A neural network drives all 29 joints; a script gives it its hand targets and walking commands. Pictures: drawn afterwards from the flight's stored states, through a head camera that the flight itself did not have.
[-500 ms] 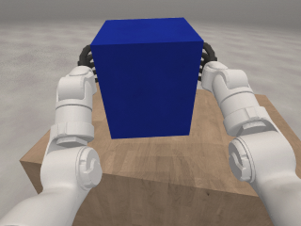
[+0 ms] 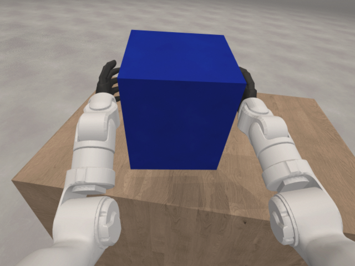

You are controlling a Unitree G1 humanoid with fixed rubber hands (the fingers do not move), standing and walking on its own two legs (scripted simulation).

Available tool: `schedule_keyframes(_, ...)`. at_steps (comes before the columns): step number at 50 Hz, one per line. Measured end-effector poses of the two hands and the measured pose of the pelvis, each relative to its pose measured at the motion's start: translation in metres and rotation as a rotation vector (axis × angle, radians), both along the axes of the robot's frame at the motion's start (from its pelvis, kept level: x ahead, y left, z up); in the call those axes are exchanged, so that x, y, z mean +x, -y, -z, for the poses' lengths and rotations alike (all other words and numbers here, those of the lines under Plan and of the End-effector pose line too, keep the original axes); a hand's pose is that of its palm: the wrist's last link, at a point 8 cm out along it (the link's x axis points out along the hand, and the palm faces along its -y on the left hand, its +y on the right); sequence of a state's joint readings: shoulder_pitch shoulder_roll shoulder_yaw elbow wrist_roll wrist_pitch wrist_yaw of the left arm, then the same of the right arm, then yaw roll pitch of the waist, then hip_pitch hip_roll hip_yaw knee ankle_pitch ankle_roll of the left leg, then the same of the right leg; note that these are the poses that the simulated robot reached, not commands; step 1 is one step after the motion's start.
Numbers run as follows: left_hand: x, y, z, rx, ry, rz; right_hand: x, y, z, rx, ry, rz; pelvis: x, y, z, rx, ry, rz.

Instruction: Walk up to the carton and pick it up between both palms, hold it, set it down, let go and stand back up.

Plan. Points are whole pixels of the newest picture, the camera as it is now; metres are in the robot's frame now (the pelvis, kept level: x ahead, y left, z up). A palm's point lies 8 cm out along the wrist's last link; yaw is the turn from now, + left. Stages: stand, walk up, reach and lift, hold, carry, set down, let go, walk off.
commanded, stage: set down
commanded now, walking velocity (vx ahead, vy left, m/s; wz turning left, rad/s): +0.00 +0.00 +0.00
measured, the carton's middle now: (176, 103) +0.43 -0.01 +0.21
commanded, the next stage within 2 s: none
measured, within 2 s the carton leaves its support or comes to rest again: neither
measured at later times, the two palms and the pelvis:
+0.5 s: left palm (110, 107) +0.41 +0.14 +0.21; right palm (243, 113) +0.39 -0.16 +0.20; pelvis +0.00 +0.00 +0.00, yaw -1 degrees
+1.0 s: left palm (120, 117) +0.42 +0.12 +0.18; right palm (246, 126) +0.38 -0.18 +0.17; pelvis +0.00 +0.00 +0.00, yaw -2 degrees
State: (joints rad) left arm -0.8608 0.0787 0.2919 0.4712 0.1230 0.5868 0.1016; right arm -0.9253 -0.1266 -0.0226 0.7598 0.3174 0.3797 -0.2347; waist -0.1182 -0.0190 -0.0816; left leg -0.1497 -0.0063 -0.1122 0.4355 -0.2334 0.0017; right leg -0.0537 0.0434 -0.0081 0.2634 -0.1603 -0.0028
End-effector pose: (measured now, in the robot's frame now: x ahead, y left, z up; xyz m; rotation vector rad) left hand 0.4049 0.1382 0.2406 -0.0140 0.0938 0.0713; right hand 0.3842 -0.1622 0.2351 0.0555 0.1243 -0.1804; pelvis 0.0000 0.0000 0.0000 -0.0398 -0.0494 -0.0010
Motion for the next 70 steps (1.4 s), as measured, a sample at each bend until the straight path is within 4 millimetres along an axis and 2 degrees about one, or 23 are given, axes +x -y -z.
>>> schedule_keyframes(10,0.002,0.007,0.006,0.000,-0.015,-0.001,0.002,0.007,0.010,0.004,-0.014,0.003,0.006,-0.001,0.000,0.006,0.015,0.016)
schedule_keyframes(28,0.004,0.004,0.032,-0.003,-0.052,-0.002,0.002,0.003,0.037,-0.003,-0.046,0.004,0.001,0.001,-0.001,0.009,0.011,0.012)
schedule_keyframes(45,0.009,0.018,0.055,0.020,-0.089,0.022,-0.002,0.016,0.065,0.004,-0.077,0.031,-0.003,0.001,-0.001,0.013,-0.011,0.021)
schedule_keyframes(56,0.014,0.022,0.067,0.013,-0.107,0.020,0.002,0.021,0.075,0.002,-0.091,0.035,-0.002,0.003,-0.002,0.017,-0.037,0.028)
schedule_keyframes(70,0.020,0.025,0.090,0.012,-0.126,0.025,0.007,0.023,0.097,0.003,-0.108,0.041,0.004,0.005,-0.002,0.016,-0.066,0.023)
